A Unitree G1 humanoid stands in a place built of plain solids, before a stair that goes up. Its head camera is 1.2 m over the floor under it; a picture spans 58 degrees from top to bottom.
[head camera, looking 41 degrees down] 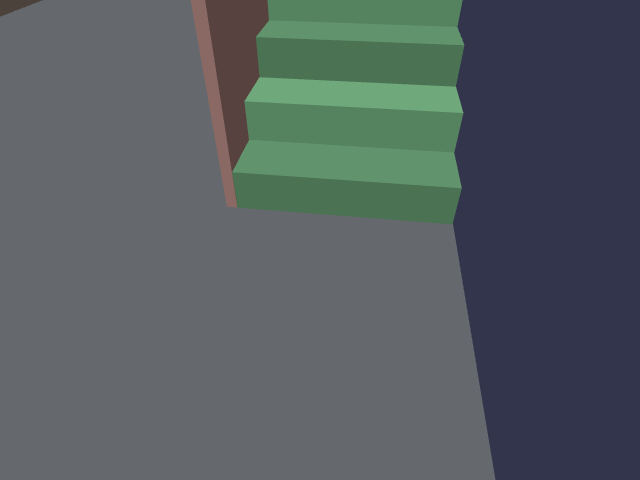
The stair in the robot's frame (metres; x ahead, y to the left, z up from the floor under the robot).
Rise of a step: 0.19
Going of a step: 0.30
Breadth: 0.98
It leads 7 degrees to the right of straight ahead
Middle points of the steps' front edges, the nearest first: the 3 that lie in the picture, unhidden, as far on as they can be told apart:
1.55 -0.10 0.19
1.84 -0.14 0.38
2.13 -0.18 0.58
